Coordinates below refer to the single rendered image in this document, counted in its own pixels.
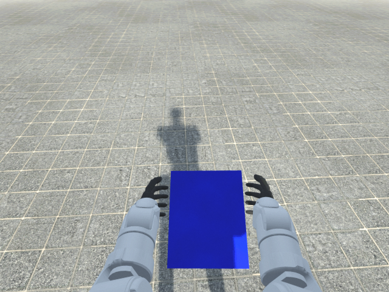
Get robot right forearm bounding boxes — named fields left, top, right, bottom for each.
left=252, top=197, right=322, bottom=292

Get robot left forearm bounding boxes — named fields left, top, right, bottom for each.
left=91, top=198, right=160, bottom=288

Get right robot hand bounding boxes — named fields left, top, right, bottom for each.
left=245, top=174, right=274, bottom=214

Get left robot hand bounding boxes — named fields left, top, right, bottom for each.
left=141, top=176, right=168, bottom=217

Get carton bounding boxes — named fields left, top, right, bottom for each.
left=167, top=170, right=249, bottom=269

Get left robot upper arm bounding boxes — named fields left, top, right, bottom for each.
left=89, top=276, right=153, bottom=292

